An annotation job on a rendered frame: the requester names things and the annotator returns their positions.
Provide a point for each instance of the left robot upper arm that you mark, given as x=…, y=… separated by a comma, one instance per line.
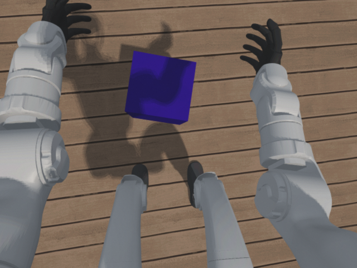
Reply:
x=32, y=161

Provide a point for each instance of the carton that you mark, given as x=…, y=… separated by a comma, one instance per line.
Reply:
x=160, y=88

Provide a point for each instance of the left robot thigh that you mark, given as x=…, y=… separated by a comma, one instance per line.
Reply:
x=122, y=244

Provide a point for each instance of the robot left hand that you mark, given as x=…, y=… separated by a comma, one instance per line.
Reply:
x=56, y=12

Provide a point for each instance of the left robot forearm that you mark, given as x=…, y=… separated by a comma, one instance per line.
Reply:
x=34, y=82

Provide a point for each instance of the right robot upper arm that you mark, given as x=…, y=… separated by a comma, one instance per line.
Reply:
x=298, y=205

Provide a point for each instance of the robot right hand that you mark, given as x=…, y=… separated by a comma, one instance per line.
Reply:
x=271, y=47

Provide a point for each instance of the right robot forearm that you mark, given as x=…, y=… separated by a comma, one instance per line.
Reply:
x=283, y=144

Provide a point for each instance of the left robot foot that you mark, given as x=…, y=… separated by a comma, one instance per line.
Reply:
x=141, y=171

